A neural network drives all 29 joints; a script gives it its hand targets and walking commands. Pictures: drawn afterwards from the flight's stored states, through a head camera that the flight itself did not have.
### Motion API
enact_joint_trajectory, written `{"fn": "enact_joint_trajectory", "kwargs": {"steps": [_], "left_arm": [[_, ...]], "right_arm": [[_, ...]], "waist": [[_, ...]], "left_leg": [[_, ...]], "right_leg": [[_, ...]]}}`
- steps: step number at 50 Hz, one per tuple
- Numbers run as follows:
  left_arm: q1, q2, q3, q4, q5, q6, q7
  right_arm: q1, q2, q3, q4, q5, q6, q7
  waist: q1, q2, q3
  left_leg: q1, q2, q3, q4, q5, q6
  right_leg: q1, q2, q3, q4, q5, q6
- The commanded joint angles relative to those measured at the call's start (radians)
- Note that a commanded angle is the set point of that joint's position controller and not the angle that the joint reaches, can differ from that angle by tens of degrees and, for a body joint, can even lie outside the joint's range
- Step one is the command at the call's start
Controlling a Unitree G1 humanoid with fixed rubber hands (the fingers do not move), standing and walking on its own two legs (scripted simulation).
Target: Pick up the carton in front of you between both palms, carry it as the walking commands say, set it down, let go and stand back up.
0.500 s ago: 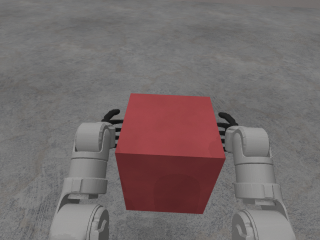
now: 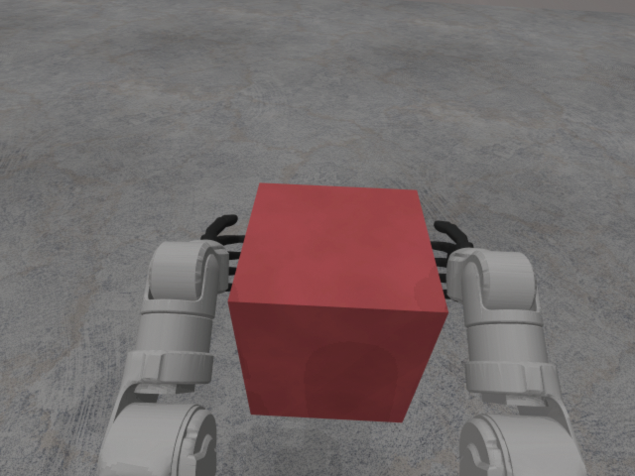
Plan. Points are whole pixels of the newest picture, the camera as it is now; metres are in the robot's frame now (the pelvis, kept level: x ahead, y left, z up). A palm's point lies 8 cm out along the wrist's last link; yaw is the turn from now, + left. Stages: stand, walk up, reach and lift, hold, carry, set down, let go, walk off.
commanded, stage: carry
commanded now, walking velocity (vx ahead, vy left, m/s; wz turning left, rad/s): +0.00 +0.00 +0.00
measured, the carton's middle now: (332, 304) +0.35 +0.00 +0.05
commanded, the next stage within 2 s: none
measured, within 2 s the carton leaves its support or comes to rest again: neither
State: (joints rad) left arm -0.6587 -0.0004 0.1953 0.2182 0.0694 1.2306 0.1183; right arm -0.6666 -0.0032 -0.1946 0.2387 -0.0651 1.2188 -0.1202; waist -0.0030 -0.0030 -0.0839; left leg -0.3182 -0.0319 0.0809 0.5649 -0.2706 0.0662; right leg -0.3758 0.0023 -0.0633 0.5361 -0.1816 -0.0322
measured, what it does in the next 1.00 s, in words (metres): walks ahead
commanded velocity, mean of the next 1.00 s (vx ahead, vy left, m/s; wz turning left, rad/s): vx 0.27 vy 0.00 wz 0.00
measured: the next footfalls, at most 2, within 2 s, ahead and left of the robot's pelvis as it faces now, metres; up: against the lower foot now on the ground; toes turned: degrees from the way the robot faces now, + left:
left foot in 1.24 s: +0.43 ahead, +0.06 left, +0.00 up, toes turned +5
right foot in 1.74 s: +0.74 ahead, -0.16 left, +0.00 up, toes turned -12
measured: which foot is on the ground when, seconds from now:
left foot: down 0.00-0.80, up 0.82-1.00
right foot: down 0.00-1.00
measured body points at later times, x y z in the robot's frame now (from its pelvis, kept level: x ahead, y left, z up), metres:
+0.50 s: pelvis +0.00 +0.00 +0.00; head -0.02 +0.01 +0.45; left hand +0.36 +0.15 +0.12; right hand +0.36 -0.15 +0.12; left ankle +0.02 +0.08 -0.73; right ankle +0.06 -0.10 -0.73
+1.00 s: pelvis +0.12 -0.05 +0.01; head +0.13 -0.06 +0.46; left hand +0.48 +0.10 +0.11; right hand +0.48 -0.21 +0.11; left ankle +0.15 +0.08 -0.65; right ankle +0.07 -0.11 -0.73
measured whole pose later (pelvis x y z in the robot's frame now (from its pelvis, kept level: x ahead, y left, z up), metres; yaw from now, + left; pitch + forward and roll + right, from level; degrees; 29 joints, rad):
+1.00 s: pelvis +0.12 -0.05 +0.01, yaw -2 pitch +4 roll +1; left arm -0.61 -0.02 0.19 0.13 0.06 1.22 0.14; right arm -0.68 -0.03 -0.18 0.20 -0.03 1.22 -0.14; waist 0.01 0.01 -0.06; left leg -0.66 0.05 0.05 1.08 -0.34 0.01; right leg -0.25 0.02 -0.10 0.48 -0.31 -0.07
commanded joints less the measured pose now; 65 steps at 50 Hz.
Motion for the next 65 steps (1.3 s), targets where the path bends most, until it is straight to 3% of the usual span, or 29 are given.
{"fn": "enact_joint_trajectory", "kwargs": {"steps": [1,24,25,27,28,29,31,33,35,37,39,40,41,42,43,44,45,47,49,53,58,60,61,62,63,64,65], "left_arm": [[-0.733,-1.118,-0.556,-0.118,-0.425,-0.032,-0.234],[-0.733,-1.12,-0.559,-0.122,-0.426,-0.031,-0.233],[-0.734,-1.12,-0.56,-0.121,-0.427,-0.031,-0.233],[-0.74,-1.122,-0.561,-0.125,-0.43,-0.03,-0.233],[-0.751,-1.121,-0.563,-0.127,-0.43,-0.029,-0.234],[-0.76,-1.122,-0.566,-0.121,-0.427,-0.029,-0.235],[-0.753,-1.118,-0.564,-0.105,-0.422,-0.029,-0.236],[-0.742,-1.115,-0.552,-0.092,-0.42,-0.03,-0.235],[-0.726,-1.106,-0.541,-0.086,-0.416,-0.03,-0.232],[-0.714,-1.094,-0.529,-0.082,-0.409,-0.031,-0.228],[-0.668,-1.083,-0.51,-0.063,-0.397,-0.031,-0.226],[-0.641,-1.076,-0.498,-0.045,-0.387,-0.031,-0.226],[-0.608,-1.052,-0.488,-0.021,-0.369,-0.033,-0.226],[-0.611,-1.04,-0.487,-0.015,-0.355,-0.04,-0.225],[-0.649,-1.051,-0.491,-0.048,-0.362,-0.046,-0.226],[-0.692,-1.069,-0.512,-0.096,-0.381,-0.051,-0.227],[-0.748,-1.088,-0.542,-0.151,-0.407,-0.055,-0.226],[-0.834,-1.112,-0.592,-0.251,-0.451,-0.062,-0.222],[-0.85,-1.113,-0.619,-0.316,-0.476,-0.059,-0.215],[-0.747,-1.088,-0.621,-0.3,-0.473,-0.031,-0.219],[-0.685,-1.086,-0.628,-0.244,-0.447,-0.029,-0.245],[-0.661,-1.092,-0.631,-0.236,-0.438,-0.031,-0.25],[-0.648,-1.095,-0.633,-0.24,-0.435,-0.03,-0.251],[-0.636,-1.093,-0.637,-0.248,-0.425,-0.029,-0.253],[-0.618,-1.091,-0.645,-0.251,-0.423,-0.026,-0.258],[-0.604,-1.137,-0.644,-0.26,-0.43,-0.02,-0.264],[-0.591,-1.128,-0.652,-0.275,-0.424,-0.021,-0.264]], "right_arm": [[-0.732,1.132,0.553,-0.128,0.431,-0.029,0.24],[-0.733,1.132,0.555,-0.131,0.432,-0.028,0.24],[-0.733,1.131,0.555,-0.133,0.431,-0.028,0.241],[-0.738,1.129,0.554,-0.134,0.43,-0.027,0.241],[-0.732,1.13,0.553,-0.13,0.428,-0.027,0.24],[-0.741,1.127,0.555,-0.134,0.429,-0.028,0.24],[-0.744,1.119,0.557,-0.142,0.431,-0.03,0.237],[-0.765,1.122,0.569,-0.163,0.442,-0.033,0.233],[-0.778,1.131,0.584,-0.18,0.457,-0.035,0.228],[-0.782,1.132,0.589,-0.186,0.466,-0.038,0.226],[-0.766,1.153,0.595,-0.168,0.472,-0.035,0.226],[-0.745,1.154,0.592,-0.145,0.469,-0.036,0.228],[-0.732,1.167,0.59,-0.126,0.469,-0.033,0.233],[-0.753,1.168,0.582,-0.112,0.469,-0.033,0.239],[-0.787,1.177,0.59,-0.106,0.469,-0.038,0.242],[-0.78,1.188,0.593,-0.103,0.473,-0.043,0.244],[-0.775,1.2,0.593,-0.112,0.477,-0.047,0.243],[-0.778,1.201,0.602,-0.157,0.479,-0.049,0.229],[-0.781,1.173,0.608,-0.218,0.473,-0.046,0.207],[-0.675,1.126,0.607,-0.223,0.43,-0.026,0.183],[-0.649,1.118,0.626,-0.212,0.398,-0.026,0.195],[-0.64,1.116,0.631,-0.219,0.397,-0.026,0.203],[-0.62,1.121,0.632,-0.219,0.397,-0.026,0.208],[-0.598,1.124,0.631,-0.221,0.396,-0.028,0.214],[-0.561,1.121,0.625,-0.223,0.389,-0.027,0.219],[-0.543,1.101,0.617,-0.219,0.367,-0.035,0.221],[-0.51,1.135,0.633,-0.232,0.372,-0.033,0.226]], "waist": [[-0.001,0.007,-0.362],[-0.001,0.008,-0.365],[-0.004,0.013,-0.37],[-0.012,0.057,-0.338],[-0.027,0.089,-0.301],[-0.046,0.129,-0.254],[-0.067,0.151,-0.225],[-0.071,0.119,-0.244],[-0.072,0.117,-0.283],[-0.062,0.124,-0.302],[-0.029,0.09,-0.333],[-0.006,0.017,-0.375],[0.034,-0.216,-0.393],[0.062,-0.283,-0.342],[0.072,-0.174,-0.308],[0.071,-0.086,-0.298],[0.064,-0.042,-0.3],[0.039,-0.078,-0.295],[0.032,-0.105,-0.297],[0.037,-0.096,-0.3],[0.053,-0.149,-0.273],[0.025,-0.172,-0.307],[-0.011,-0.161,-0.365],[-0.031,-0.106,-0.437],[-0.045,0.021,-0.518],[-0.02,0.314,-0.587],[-0.018,0.23,-0.55]], "left_leg": [[0.092,0.169,-0.147,-0.097,0.135,0.005],[0.098,0.173,-0.143,-0.096,0.15,0.005],[0.098,0.17,-0.145,-0.109,0.081,0.009],[0.102,0.186,-0.202,-0.181,-0.209,0.04],[0.11,0.218,-0.275,-0.233,-0.358,0.071],[0.139,0.269,-0.354,-0.285,-0.433,0.106],[0.195,0.346,-0.447,-0.303,-0.374,0.163],[0.264,0.345,-0.425,-0.278,-0.212,0.172],[0.293,0.32,-0.355,-0.237,-0.048,0.16],[0.256,0.288,-0.278,-0.195,0.009,0.139],[0.1,0.217,-0.147,-0.073,-0.026,0.087],[-0.062,0.172,-0.085,0.072,-0.081,0.051],[-0.348,0.067,0.011,0.321,-0.183,-0.013],[-0.58,0.021,-0.005,0.444,-0.321,-0.028],[-0.628,0.057,-0.052,0.557,-0.318,-0.02],[-0.64,0.074,-0.061,0.612,-0.278,-0.019],[-0.631,0.093,-0.067,0.621,-0.211,-0.023],[-0.587,0.113,-0.06,0.582,-0.082,-0.045],[-0.544,0.111,-0.038,0.51,-0.016,-0.064],[-0.482,0.097,0.002,0.267,0.088,-0.078],[-0.319,0.023,0.087,-0.017,0.227,-0.044],[-0.125,-0.019,0.13,-0.11,0.258,-0.021],[0.079,-0.037,0.156,-0.188,0.286,-0.014],[0.328,0.032,0.102,-0.186,0.279,-0.01],[0.54,0.258,-0.196,-0.119,0.29,0.02],[0.795,0.458,-0.612,-0.196,0.264,0.195],[0.776,0.455,-0.597,-0.227,0.232,0.21]], "right_leg": [[0.162,-0.137,0.125,-0.051,0.102,-0.033],[0.162,-0.138,0.118,-0.049,0.107,-0.029],[0.159,-0.13,0.11,-0.049,0.042,-0.032],[0.086,-0.081,0.068,-0.001,-0.206,-0.035],[0.007,-0.045,0.037,0.057,-0.293,-0.033],[-0.092,-0.01,-0.011,0.137,-0.293,-0.029],[-0.224,-0.023,-0.013,0.245,-0.249,-0.034],[-0.274,-0.026,-0.01,0.257,-0.241,-0.035],[-0.232,-0.011,-0.031,0.219,-0.238,-0.027],[-0.127,0.013,-0.061,0.109,-0.218,-0.024],[0.16,0.029,-0.097,-0.081,-0.115,-0.032],[0.388,-0.047,0.021,-0.125,-0.119,-0.054],[0.594,-0.291,0.412,-0.202,-0.206,-0.141],[0.659,-0.405,0.637,-0.223,-0.183,-0.243],[0.643,-0.393,0.62,-0.188,-0.113,-0.261],[0.609,-0.368,0.554,-0.165,-0.039,-0.246],[0.575,-0.334,0.477,-0.17,-0.042,-0.214],[0.517,-0.286,0.367,-0.211,0.006,-0.176],[0.499,-0.262,0.293,-0.233,0.131,-0.168],[0.561,-0.234,0.184,-0.231,0.39,-0.143],[0.6,-0.189,0.059,-0.175,0.623,-0.099],[0.568,-0.182,0.01,-0.078,0.816,-0.069],[0.503,-0.165,-0.041,0.056,0.811,-0.038],[0.358,-0.146,-0.065,0.23,0.624,-0.01],[0.168,-0.122,-0.043,0.408,0.261,0.016],[-0.189,0.037,0.011,0.653,-0.296,0.045],[-0.294,0.001,0.081,0.765,-0.312,0.027]]}}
